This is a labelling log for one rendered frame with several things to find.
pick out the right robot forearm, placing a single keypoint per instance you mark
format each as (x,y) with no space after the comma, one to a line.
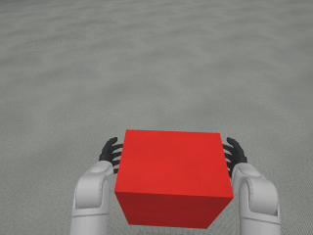
(259,206)

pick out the left robot forearm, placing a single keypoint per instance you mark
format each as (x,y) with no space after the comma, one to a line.
(91,200)

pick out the robot right hand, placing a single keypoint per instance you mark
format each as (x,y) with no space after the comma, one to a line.
(237,157)

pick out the carton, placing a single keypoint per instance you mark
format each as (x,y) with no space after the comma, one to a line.
(172,178)

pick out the robot left hand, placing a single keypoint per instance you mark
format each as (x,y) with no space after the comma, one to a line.
(108,155)

